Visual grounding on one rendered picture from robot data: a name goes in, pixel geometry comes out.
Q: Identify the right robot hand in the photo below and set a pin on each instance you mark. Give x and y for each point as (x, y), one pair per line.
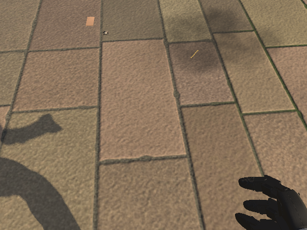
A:
(287, 212)

